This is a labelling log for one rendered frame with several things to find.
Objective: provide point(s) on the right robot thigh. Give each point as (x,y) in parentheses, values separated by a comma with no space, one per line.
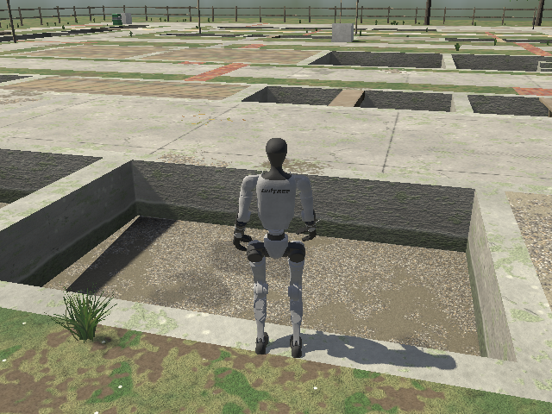
(296,254)

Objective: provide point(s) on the left robot hand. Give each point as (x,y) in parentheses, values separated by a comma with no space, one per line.
(245,238)

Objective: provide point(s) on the robot left upper arm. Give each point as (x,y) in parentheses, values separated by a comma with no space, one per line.
(248,184)

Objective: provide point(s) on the right robot hand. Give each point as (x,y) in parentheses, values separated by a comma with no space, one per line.
(308,237)

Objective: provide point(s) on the left robot thigh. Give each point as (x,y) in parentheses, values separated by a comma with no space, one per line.
(257,261)

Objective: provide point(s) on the robot thigh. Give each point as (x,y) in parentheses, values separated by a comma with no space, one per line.
(257,261)
(296,254)

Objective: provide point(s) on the robot right upper arm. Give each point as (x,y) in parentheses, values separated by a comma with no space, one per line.
(304,185)

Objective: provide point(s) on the robot left forearm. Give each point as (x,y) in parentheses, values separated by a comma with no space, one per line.
(239,227)

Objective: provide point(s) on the robot right forearm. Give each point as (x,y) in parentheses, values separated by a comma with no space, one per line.
(311,226)

